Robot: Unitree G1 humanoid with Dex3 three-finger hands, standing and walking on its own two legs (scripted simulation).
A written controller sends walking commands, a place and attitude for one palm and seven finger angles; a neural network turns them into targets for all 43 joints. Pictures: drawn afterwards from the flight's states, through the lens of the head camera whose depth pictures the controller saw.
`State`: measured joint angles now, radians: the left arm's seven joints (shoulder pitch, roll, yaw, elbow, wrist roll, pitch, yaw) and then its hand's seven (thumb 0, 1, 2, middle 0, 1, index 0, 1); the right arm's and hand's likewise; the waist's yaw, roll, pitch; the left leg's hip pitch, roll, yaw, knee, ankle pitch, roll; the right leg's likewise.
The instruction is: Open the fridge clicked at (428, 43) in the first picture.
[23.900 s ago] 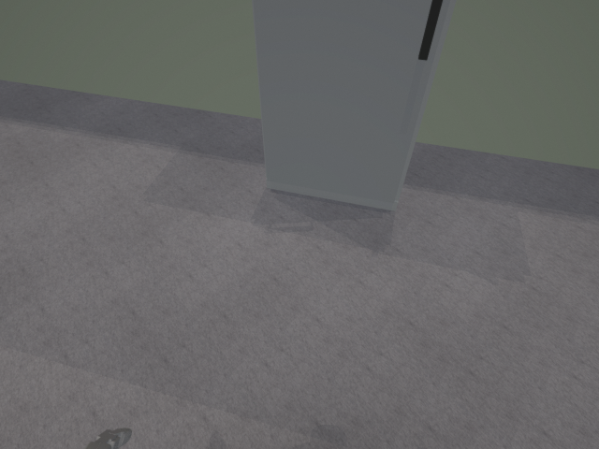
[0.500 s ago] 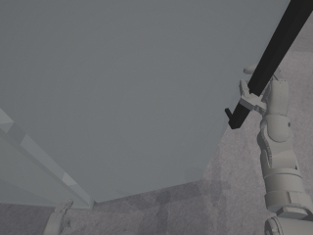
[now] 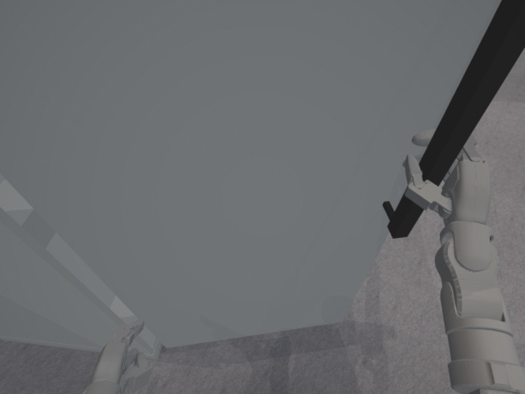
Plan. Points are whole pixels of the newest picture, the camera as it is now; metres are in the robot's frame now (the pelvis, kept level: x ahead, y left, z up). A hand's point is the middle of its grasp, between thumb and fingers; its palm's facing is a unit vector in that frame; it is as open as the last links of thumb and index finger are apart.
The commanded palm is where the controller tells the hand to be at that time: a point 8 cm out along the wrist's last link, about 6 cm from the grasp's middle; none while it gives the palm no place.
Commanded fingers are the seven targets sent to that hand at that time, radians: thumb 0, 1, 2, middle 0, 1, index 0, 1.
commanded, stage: loosen the grip on the handle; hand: right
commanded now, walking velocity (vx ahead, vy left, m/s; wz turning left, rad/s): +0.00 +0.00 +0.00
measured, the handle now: (450, 107) +0.41 -0.20 +0.24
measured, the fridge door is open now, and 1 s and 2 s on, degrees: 76 75 75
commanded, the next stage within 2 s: slip the hand off the handle in 0.58 s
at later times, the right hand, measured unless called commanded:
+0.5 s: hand (422, 184) +0.37 -0.19 +0.14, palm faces +0.24 +0.96 -0.18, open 13.7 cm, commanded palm +0.33 -0.24 +0.15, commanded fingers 0.00 0.55 -0.20 0.25 1.15 0.25 1.15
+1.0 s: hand (469, 189) +0.36 -0.24 +0.16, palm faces +0.30 +0.94 -0.19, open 14.6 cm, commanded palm +0.33 -0.29 +0.16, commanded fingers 0.00 0.55 -0.20 0.25 1.15 0.25 1.15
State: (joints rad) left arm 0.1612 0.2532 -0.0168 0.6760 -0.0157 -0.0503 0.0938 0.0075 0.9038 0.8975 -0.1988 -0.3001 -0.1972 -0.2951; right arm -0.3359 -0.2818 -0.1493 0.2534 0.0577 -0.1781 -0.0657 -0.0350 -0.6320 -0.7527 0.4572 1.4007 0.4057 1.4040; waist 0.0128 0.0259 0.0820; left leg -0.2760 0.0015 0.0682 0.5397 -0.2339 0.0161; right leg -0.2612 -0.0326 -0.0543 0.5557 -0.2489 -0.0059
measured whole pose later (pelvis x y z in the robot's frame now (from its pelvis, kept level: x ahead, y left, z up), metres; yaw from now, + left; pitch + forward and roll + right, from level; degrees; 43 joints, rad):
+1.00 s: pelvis +0.03 +0.02 +0.00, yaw -1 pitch +2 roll +0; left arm 0.19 0.26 0.00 0.69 -0.03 -0.10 0.07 0.01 0.90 0.90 -0.20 -0.30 -0.20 -0.30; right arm -0.21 -0.37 -0.34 0.24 0.15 -0.16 0.09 -0.02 0.55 -0.20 0.26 1.15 0.26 1.15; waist -0.03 -0.03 -0.02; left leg -0.34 -0.01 0.08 0.61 -0.31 0.05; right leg -0.32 -0.04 -0.03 0.61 -0.32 0.02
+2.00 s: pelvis +0.02 +0.00 +0.00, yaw -2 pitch -1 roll +1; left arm 0.17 0.24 -0.05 0.66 -0.03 -0.17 0.10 0.01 0.90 0.90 -0.20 -0.30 -0.20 -0.30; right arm 0.13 -0.38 -0.44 -0.01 0.27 -0.18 0.24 -0.02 0.55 -0.20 0.26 1.15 0.26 1.15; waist -0.08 -0.03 -0.01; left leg -0.26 0.01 0.09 0.57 -0.28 0.02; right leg -0.27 -0.02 -0.02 0.61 -0.31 -0.01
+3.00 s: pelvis +0.03 -0.02 +0.01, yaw -2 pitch -5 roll +0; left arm 0.18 0.21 -0.04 0.71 0.01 -0.19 0.08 0.01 0.90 0.90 -0.20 -0.30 -0.20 -0.30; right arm 0.37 -0.33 -0.35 -0.33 0.08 -0.04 -0.15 -0.01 -0.09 -0.51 0.23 0.78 0.24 0.78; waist -0.09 -0.06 0.04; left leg -0.10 0.04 0.08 0.43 -0.23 -0.01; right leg -0.09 0.02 -0.03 0.44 -0.25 -0.03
